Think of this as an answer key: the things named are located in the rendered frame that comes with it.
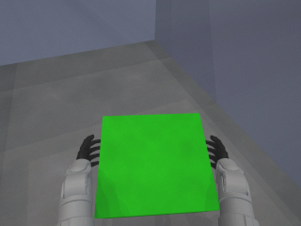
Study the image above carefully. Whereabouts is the robot right forearm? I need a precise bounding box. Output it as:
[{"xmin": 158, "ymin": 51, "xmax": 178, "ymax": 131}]
[{"xmin": 215, "ymin": 158, "xmax": 260, "ymax": 226}]

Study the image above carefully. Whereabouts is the carton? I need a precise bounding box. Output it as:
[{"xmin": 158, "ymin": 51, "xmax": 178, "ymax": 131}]
[{"xmin": 94, "ymin": 113, "xmax": 220, "ymax": 218}]

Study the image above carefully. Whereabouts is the right robot hand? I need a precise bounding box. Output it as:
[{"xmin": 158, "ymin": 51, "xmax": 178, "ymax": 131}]
[{"xmin": 205, "ymin": 135, "xmax": 229, "ymax": 169}]

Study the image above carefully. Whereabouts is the robot left forearm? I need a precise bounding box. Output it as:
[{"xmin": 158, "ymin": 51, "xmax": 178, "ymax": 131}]
[{"xmin": 55, "ymin": 158, "xmax": 95, "ymax": 226}]

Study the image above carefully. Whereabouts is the left robot hand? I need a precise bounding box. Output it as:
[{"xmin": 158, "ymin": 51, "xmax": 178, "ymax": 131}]
[{"xmin": 76, "ymin": 135, "xmax": 101, "ymax": 167}]

